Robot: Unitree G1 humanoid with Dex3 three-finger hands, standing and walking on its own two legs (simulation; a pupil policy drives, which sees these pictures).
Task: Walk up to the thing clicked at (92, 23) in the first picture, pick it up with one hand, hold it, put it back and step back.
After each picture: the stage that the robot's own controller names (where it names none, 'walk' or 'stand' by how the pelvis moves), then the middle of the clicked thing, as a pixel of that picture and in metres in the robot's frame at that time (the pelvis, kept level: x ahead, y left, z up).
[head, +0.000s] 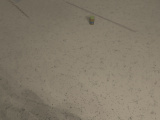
stand; (91, 20) +1.88 -0.15 -0.72
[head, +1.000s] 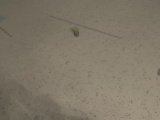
walk; (76, 32) +1.75 +0.17 -0.70
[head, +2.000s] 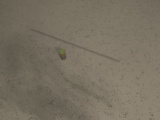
walk; (62, 54) +1.19 +0.30 -0.72
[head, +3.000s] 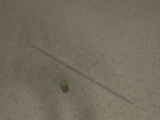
walk; (64, 86) +0.77 +0.23 -0.72
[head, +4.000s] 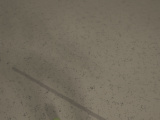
walk; out of the picture +0.44 +0.19 -0.69
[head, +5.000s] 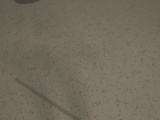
stand; out of the picture +0.31 +0.19 -0.72
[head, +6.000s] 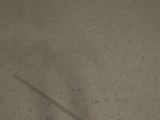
stand; out of the picture +0.29 +0.19 -0.71
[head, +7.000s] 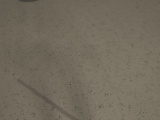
stand; out of the picture +0.27 +0.17 -0.72
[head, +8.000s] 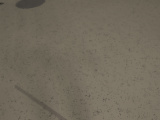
stand; out of the picture +0.26 +0.19 -0.73
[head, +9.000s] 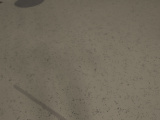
stand; out of the picture +0.25 +0.19 -0.73
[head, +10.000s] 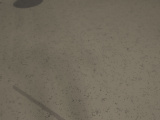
stand; out of the picture +0.25 +0.19 -0.73
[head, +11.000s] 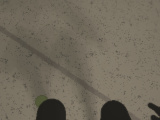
go down; (42, 102) +0.31 +0.20 -0.46
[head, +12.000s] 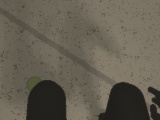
go down; (36, 85) +0.34 +0.22 -0.32
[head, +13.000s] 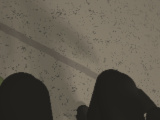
close in; out of the picture +0.31 +0.25 -0.23
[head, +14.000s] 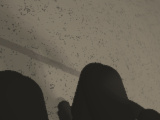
close; out of the picture +0.32 +0.25 -0.21
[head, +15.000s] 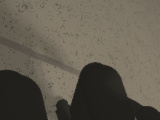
lift; out of the picture +0.33 +0.26 -0.21
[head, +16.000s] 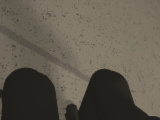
lift; out of the picture +0.28 +0.25 -0.18
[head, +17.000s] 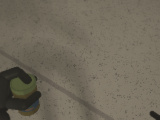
lift; (26, 95) +0.30 +0.19 +0.01
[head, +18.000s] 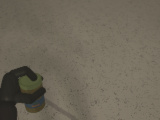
hold; (33, 92) +0.32 +0.18 +0.03
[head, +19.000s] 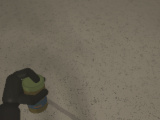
hold; (35, 93) +0.32 +0.17 +0.01
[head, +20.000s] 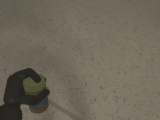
hold; (36, 94) +0.32 +0.17 +0.01
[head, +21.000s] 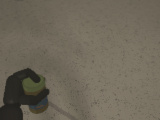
crouch; (36, 94) +0.32 +0.17 +0.02
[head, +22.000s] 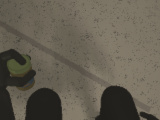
lower; (22, 73) +0.37 +0.21 -0.09
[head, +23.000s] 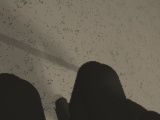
lower; out of the picture +0.37 +0.28 -0.21
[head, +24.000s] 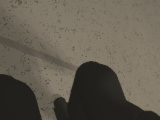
lower; out of the picture +0.36 +0.27 -0.21
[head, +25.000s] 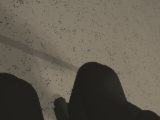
lower; out of the picture +0.36 +0.28 -0.21
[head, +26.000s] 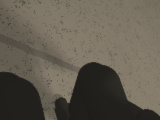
lower; out of the picture +0.35 +0.27 -0.21
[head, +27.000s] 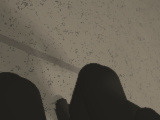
open; out of the picture +0.33 +0.25 -0.22
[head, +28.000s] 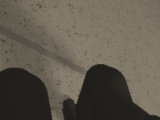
stand; out of the picture +0.32 +0.23 -0.22
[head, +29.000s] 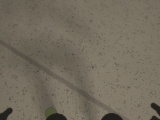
walk; (51, 114) +0.31 +0.18 -0.54
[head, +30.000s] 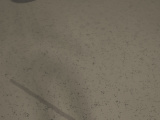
stand; out of the picture +0.29 +0.17 -0.66
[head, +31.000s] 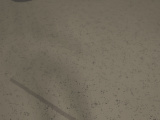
stand; out of the picture +0.29 +0.17 -0.66
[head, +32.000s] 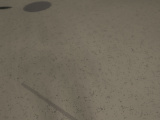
stand; out of the picture +0.32 +0.16 -0.72
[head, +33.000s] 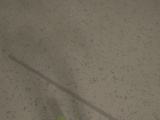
walk; out of the picture +0.34 +0.12 -0.71
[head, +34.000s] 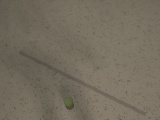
walk; (69, 103) +0.50 +0.15 -0.70
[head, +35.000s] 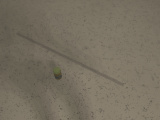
walk; (57, 73) +0.81 +0.24 -0.69
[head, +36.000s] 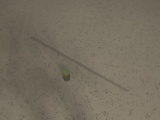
stand; (66, 75) +0.90 +0.16 -0.71
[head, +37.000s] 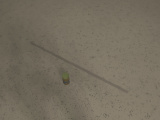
stand; (65, 78) +0.91 +0.17 -0.73
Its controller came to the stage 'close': yes
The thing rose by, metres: 0.72
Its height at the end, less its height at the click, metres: +0.00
